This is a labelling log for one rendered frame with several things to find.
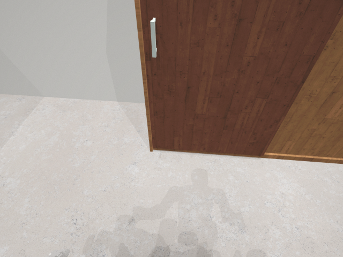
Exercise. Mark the handle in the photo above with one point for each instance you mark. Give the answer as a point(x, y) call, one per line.
point(153, 38)

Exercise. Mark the wardrobe door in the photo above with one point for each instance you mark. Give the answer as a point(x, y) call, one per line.
point(227, 72)
point(313, 125)

